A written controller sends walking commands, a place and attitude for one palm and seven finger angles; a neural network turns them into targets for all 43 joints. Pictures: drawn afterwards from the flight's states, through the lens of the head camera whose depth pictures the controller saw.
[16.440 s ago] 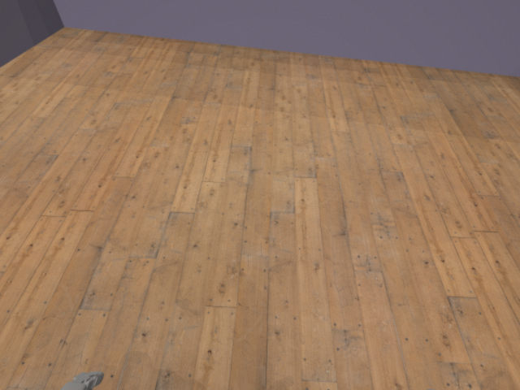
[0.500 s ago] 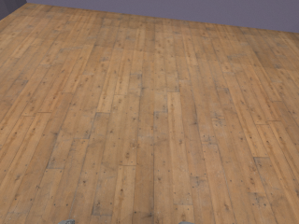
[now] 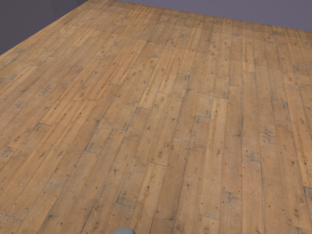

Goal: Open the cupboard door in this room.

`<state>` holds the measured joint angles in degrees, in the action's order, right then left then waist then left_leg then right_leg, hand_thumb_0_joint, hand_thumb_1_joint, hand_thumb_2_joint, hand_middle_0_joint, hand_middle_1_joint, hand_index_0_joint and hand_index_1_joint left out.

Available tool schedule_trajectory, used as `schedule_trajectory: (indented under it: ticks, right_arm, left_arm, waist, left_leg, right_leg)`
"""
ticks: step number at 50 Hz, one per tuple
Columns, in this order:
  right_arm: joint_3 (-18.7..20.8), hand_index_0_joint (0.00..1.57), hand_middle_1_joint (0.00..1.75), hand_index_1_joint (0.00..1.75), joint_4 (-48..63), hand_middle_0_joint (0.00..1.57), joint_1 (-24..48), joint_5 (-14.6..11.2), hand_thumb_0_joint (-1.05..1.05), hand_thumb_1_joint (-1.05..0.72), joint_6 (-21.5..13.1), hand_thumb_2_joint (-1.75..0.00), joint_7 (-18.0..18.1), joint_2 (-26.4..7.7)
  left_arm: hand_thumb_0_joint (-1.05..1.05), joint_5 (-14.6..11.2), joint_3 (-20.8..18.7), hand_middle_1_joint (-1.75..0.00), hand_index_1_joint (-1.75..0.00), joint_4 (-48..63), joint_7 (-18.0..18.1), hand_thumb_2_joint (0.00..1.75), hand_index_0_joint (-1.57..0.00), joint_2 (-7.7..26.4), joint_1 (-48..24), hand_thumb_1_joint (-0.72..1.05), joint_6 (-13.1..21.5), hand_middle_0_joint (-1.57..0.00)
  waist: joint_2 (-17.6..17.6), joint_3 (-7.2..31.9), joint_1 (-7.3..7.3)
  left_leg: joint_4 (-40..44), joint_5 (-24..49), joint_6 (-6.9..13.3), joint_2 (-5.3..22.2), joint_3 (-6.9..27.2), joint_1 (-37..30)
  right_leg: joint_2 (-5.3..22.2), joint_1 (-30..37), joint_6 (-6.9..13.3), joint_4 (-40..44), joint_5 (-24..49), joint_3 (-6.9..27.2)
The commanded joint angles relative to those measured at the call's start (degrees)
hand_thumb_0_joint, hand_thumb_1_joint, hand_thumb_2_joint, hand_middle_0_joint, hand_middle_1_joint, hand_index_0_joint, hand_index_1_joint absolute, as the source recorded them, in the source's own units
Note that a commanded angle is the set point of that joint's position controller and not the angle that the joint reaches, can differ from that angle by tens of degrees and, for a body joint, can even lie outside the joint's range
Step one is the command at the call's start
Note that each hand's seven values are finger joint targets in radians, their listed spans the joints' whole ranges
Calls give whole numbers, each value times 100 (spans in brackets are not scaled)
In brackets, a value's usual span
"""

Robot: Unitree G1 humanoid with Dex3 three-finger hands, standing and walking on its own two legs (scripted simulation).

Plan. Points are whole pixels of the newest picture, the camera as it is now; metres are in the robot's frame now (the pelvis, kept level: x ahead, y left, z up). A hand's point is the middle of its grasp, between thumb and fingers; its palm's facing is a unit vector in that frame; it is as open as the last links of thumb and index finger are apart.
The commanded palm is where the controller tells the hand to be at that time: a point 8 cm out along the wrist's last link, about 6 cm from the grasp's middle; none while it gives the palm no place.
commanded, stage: turn or walk to find it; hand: left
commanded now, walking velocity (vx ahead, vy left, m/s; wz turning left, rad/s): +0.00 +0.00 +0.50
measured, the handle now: out of the picture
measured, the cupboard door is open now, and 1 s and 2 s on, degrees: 0 0 0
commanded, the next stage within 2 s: none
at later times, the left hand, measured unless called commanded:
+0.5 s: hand out of the picture +0.04 +0.28 -0.16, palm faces +0.24 -0.94 -0.25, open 7.3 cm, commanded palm none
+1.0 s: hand out of the picture -0.06 +0.20 -0.15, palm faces +0.47 -0.84 -0.27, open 7.3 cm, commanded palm none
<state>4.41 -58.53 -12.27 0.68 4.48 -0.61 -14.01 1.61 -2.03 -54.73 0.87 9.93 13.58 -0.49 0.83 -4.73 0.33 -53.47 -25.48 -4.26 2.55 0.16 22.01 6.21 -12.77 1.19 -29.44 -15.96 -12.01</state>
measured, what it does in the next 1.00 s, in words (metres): steps on the spot, turning left: left foot, then right foot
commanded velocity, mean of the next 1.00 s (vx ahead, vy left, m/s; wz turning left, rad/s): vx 0.00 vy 0.00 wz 0.50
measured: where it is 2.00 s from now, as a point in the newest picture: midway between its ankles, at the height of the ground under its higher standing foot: outside the picture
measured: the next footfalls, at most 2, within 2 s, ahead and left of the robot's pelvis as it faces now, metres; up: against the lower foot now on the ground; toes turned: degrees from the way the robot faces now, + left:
left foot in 0.12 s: +0.01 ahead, +0.14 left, +0.00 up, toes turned +8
right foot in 0.66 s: +0.05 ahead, -0.08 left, +0.00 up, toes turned +16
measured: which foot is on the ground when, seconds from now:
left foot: up 0.00-0.10, down 0.12-0.66, up 0.68-1.00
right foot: down 0.00-0.12, up 0.14-0.64, down 0.66-1.00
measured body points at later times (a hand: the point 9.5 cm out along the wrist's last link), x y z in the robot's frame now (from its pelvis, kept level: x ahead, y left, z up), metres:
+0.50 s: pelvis -0.02 +0.05 +0.00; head +0.01 +0.07 +0.45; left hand +0.03 +0.33 -0.14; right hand +0.11 -0.18 -0.13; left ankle -0.03 +0.14 -0.74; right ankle +0.01 -0.11 -0.68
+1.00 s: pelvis -0.02 +0.00 +0.00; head +0.03 +0.00 +0.45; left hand -0.08 +0.24 -0.13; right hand +0.14 -0.21 -0.16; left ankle -0.12 +0.13 -0.68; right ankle +0.01 -0.09 -0.74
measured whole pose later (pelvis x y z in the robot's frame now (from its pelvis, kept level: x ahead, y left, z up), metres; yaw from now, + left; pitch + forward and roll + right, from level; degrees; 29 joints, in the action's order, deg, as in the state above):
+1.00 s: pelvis -0.02 +0.00 +0.00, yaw +29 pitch +0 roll +2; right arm 4.6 -57.1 -11.8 0.7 4.6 -0.9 -14.9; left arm 1.5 -1.7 -52.7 0.8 10.0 12.3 -0.5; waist 1.2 -5.5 -0.4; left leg -54.9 -25.5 -4.6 2.3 0.3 23.4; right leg 6.9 -12.2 0.9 -30.0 -17.4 -11.3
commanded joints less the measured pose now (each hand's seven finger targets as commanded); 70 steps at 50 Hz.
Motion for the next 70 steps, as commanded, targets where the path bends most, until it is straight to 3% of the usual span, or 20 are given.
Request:
schedule_trajectory:
  ticks: [1,4,5,6,7,13,25,30,31,33,35,38,40,49,54,55,56,57,62,70]
  right_arm:
    - [-43,20,30,30,620,20,487,-38,0,-90,-247,-90,3,-193]
    - [-23,20,30,30,550,20,80,-27,0,-90,-322,-90,8,-319]
    - [45,20,30,30,540,20,-62,-11,0,-90,-375,-90,-1,-611]
    - [178,20,30,30,573,20,-243,38,0,-90,-412,-90,16,-1207]
    - [238,20,30,30,484,20,-490,27,0,-90,-353,-90,47,-1436]
    - [64,20,30,30,682,20,252,11,0,-90,-434,-90,159,-911]
    - [200,20,30,30,746,20,-161,75,0,-90,-361,-90,128,-945]
    - [231,20,30,30,815,20,24,56,0,-90,-319,-90,114,-910]
    - [213,20,30,30,828,20,41,20,0,-90,-318,-90,105,-824]
    - [138,20,30,30,996,20,-80,-37,0,-90,-342,-90,35,-293]
    - [223,20,30,30,877,20,32,59,0,-90,-183,-90,51,-534]
    - [204,20,30,30,587,20,-357,74,0,-90,-106,-90,-56,-405]
    - [178,20,30,30,570,20,-344,69,0,-90,-106,-90,-63,-395]
    - [-3,20,30,30,739,20,565,-10,0,-90,-192,-90,-40,-247]
    - [1,20,30,30,692,20,142,-10,0,-90,-310,-90,-21,-392]
    - [68,20,30,30,665,20,-39,6,0,-90,-373,-90,-27,-704]
    - [221,20,30,30,682,20,-264,51,0,-90,-412,-90,-9,-1324]
    - [262,20,30,30,589,20,-593,15,0,-90,-354,-90,22,-1576]
    - [78,20,30,30,800,20,256,38,0,-90,-407,-90,146,-987]
    - [169,20,30,30,859,20,142,61,0,-90,-357,-90,97,-1038]
  left_arm:
    - [0,15,-369,-30,-30,165,73,90,-20,1396,419,90,61,-20]
    - [0,-41,-384,-30,-30,163,65,90,-20,1392,206,90,11,-20]
    - [0,-92,-362,-30,-30,208,43,90,-20,1250,238,90,-29,-20]
    - [0,-115,-298,-30,-30,412,-1,90,-20,901,242,90,-64,-20]
    - [0,-54,-195,-30,-30,575,30,90,-20,835,-219,90,-134,-20]
    - [0,-71,-260,-30,-30,273,-47,90,-20,955,-225,90,-128,-20]
    - [0,-105,-202,-30,-30,733,21,90,-20,825,-890,90,-109,-20]
    - [0,-146,-203,-30,-30,696,46,90,-20,855,-387,90,-29,-20]
    - [0,-143,-226,-30,-30,655,61,90,-20,942,-169,90,17,-20]
    - [0,-21,-364,-30,-30,656,131,90,-20,1688,88,90,112,-20]
    - [0,-87,-366,-30,-30,781,147,90,-20,1500,-265,90,72,-20]
    - [0,-87,-232,-30,-30,897,115,90,-20,1020,-852,90,86,-20]
    - [0,-75,-226,-30,-30,829,108,90,-20,980,-578,90,135,-20]
    - [0,8,-356,-30,-30,396,88,90,-20,1405,332,90,84,-20]
    - [0,-42,-410,-30,-30,344,65,90,-20,1474,126,90,7,-20]
    - [0,-89,-389,-30,-30,381,42,90,-20,1327,185,90,-29,-20]
    - [0,-113,-317,-30,-30,562,-7,90,-20,953,239,90,-58,-20]
    - [0,-64,-203,-30,-30,731,11,90,-20,871,-143,90,-95,-20]
    - [0,-90,-264,-30,-30,442,-32,90,-20,976,-305,90,-130,-20]
    - [0,-100,-211,-30,-30,669,-14,90,-20,891,-540,90,-132,-20]
  waist:
    - [-1295,704,272]
    - [-1103,889,-35]
    - [-377,979,-146]
    - [1339,966,-258]
    - [1530,851,-460]
    - [624,589,-68]
    - [705,631,-284]
    - [787,886,-29]
    - [555,996,96]
    - [-1592,963,205]
    - [-1154,505,72]
    - [-822,234,-295]
    - [-1053,359,-177]
    - [-1288,586,265]
    - [-1139,863,-59]
    - [-380,1020,-186]
    - [1392,1119,-300]
    - [1406,1062,-478]
    - [812,616,-123]
    - [817,570,-207]
  left_leg:
    - [1091,-173,110,-120,-391,133]
    - [2666,1000,211,-117,-521,-938]
    - [3204,1818,374,238,-90,-1831]
    - [3370,3483,979,1652,1731,-2546]
    - [3541,3860,1489,2130,2066,-2097]
    - [3384,4060,1273,1071,1070,-1781]
    - [3249,3662,1472,1006,2050,-1638]
    - [2796,3630,1235,657,2230,-951]
    - [2544,3154,1024,450,2147,-560]
    - [698,-363,266,-757,572,1285]
    - [-1067,-592,285,-432,714,1016]
    - [-1772,383,165,-207,438,976]
    - [-1749,531,57,-154,308,1004]
    - [437,-175,9,-92,-275,450]
    - [2597,1106,180,-144,-587,-947]
    - [3170,2027,352,221,-126,-1870]
    - [3202,4065,1017,1700,1757,-2771]
    - [3217,4967,1551,2234,1991,-2539]
    - [3203,4406,1317,1172,1089,-1727]
    - [3280,3540,1406,1040,1529,-1523]
  right_leg:
    - [1465,1079,703,574,2819,1024]
    - [1321,600,259,-112,2430,579]
    - [1074,-212,-66,-785,1688,314]
    - [320,-1745,-514,-1913,-889,31]
    - [117,-1921,-556,-2742,-2143,467]
    - [40,-1918,-636,-3474,-684,1041]
    - [-268,-1504,-649,-2098,-959,1192]
    - [-537,-86,-507,-224,-200,1048]
    - [-426,577,-480,603,401,1095]
    - [1869,1765,389,1312,1066,3165]
    - [1946,273,830,1495,530,3005]
    - [1140,-40,463,1279,771,1611]
    - [1091,264,452,1178,1347,1350]
    - [1407,1050,668,592,3139,978]
    - [1325,578,220,-257,2611,488]
    - [1094,-165,-87,-1030,1874,256]
    - [320,-1786,-538,-2204,-1062,30]
    - [153,-2035,-566,-2974,-2292,461]
    - [89,-1887,-628,-3564,-939,1022]
    - [-158,-1537,-662,-2383,-937,1055]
